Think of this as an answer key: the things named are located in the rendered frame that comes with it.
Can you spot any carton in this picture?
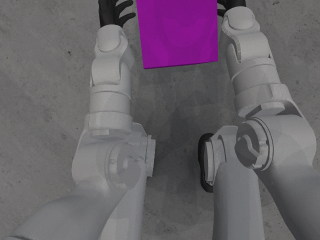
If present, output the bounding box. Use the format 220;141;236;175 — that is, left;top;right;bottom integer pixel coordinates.
136;0;218;69

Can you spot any left robot forearm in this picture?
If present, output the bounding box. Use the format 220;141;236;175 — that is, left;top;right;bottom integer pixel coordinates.
71;24;135;168

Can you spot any robot right hand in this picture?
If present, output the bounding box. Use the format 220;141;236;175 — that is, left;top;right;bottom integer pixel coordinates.
217;0;246;17

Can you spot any robot left upper arm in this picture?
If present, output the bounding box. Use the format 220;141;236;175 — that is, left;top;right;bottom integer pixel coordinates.
2;140;141;240

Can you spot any robot right upper arm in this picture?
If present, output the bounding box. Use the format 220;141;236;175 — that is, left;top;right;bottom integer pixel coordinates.
234;114;320;240

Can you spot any right robot forearm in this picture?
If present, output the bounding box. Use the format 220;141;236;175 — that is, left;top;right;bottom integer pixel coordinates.
219;6;317;149

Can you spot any robot left hand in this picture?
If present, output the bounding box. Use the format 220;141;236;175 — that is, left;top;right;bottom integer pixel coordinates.
98;0;136;28

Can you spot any robot right shin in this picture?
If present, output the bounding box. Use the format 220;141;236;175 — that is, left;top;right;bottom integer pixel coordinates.
205;125;238;186

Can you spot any right robot thigh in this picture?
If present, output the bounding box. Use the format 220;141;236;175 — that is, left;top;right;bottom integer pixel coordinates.
204;134;265;240

